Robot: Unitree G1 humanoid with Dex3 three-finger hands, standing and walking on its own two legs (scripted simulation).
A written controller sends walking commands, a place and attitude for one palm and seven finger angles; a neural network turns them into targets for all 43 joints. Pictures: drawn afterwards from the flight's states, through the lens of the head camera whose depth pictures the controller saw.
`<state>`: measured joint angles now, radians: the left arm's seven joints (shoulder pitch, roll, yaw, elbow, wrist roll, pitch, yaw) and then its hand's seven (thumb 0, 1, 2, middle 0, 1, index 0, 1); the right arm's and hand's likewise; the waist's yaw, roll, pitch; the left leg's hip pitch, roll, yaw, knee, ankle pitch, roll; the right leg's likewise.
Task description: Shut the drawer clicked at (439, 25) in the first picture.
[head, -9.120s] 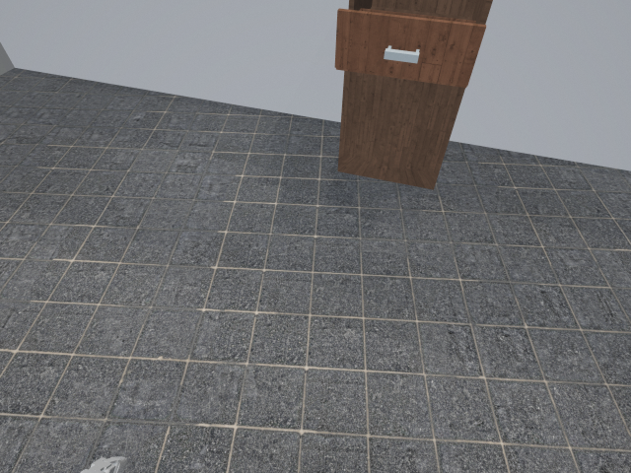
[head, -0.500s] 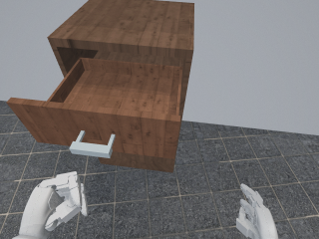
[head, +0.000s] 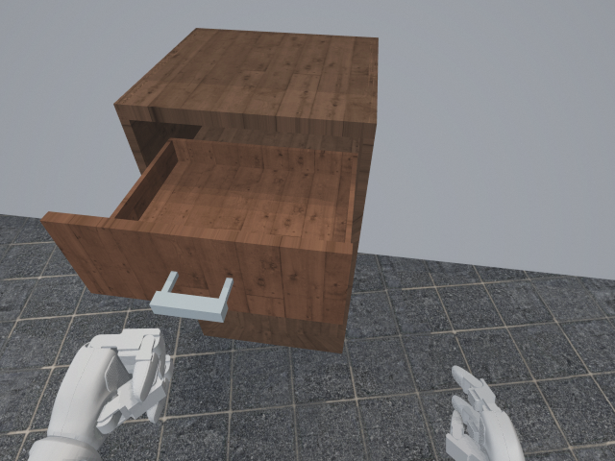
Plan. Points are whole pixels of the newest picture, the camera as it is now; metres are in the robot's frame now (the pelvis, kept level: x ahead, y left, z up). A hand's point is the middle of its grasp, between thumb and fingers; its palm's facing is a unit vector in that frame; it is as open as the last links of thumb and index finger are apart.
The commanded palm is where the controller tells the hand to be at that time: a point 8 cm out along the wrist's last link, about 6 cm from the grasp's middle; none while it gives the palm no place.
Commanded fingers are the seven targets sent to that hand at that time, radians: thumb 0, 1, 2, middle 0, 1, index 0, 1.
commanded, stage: raise the hand and make a fist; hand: left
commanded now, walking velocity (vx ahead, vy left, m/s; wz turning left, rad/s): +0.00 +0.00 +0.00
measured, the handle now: (195, 293) +0.34 +0.20 +0.02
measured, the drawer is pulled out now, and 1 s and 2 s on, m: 0.28 0.28 0.28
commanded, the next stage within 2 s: bring the fist close to the handle in 0.22 s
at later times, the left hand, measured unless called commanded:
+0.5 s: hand (169, 386) +0.18 +0.16 +0.09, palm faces +0.00 -1.00 -0.08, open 3.3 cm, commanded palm +0.16 +0.22 +0.10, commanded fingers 0.00 0.90 0.90 -1.40 -1.60 -1.40 -1.60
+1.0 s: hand (184, 367) +0.22 +0.17 +0.04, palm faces -0.04 -1.00 -0.05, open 3.3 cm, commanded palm +0.20 +0.23 +0.05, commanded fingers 0.00 0.90 0.90 -1.40 -1.60 -1.40 -1.60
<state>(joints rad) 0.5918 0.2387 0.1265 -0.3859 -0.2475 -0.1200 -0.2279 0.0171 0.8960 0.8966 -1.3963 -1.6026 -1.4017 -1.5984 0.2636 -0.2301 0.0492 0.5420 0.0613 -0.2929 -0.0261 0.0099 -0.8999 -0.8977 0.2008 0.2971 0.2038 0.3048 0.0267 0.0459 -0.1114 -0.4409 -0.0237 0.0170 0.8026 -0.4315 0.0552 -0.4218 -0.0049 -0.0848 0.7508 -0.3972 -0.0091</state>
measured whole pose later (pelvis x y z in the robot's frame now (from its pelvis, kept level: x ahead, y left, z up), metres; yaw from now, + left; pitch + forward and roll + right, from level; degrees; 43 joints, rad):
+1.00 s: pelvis -0.01 -0.02 -0.01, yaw +0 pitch +10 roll -1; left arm 0.32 0.25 0.20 0.05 -0.29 -0.34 -0.33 0.02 0.90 0.90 -1.40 -1.60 -1.40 -1.60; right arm 0.25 -0.27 0.02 0.59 0.04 -0.28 -0.04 0.01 -0.90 -0.90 0.20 0.30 0.20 0.30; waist -0.01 0.03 -0.09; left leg -0.62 -0.01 0.00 0.90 -0.45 0.03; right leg -0.61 0.01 -0.10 0.86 -0.43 -0.04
